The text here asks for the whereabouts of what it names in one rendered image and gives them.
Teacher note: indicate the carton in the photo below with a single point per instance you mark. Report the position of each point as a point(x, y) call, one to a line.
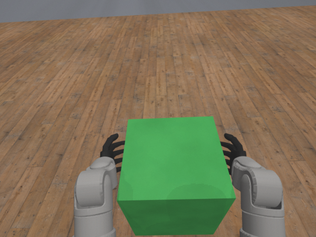
point(174, 178)

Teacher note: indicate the robot right forearm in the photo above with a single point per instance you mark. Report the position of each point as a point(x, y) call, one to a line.
point(261, 199)

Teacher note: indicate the robot left forearm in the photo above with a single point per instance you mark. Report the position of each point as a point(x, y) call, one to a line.
point(93, 199)

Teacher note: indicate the left robot hand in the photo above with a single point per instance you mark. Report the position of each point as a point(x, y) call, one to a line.
point(108, 148)

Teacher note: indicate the right robot hand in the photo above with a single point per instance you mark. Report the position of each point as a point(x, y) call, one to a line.
point(235, 148)

